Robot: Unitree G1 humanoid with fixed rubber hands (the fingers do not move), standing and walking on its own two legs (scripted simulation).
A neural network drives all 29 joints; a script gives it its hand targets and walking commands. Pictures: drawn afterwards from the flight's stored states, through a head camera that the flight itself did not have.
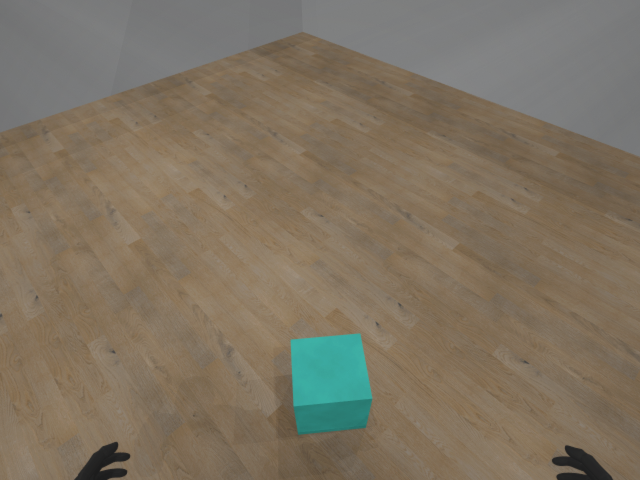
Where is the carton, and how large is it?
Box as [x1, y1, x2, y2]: [291, 333, 371, 434]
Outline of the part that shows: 359,333 291,340 293,405 298,434 365,427 371,402 371,393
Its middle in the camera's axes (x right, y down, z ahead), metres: +0.03 +0.43 +1.13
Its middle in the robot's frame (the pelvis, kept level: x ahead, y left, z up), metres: +0.51 +0.00 -0.64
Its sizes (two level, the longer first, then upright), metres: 0.204 0.189 0.227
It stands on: the floor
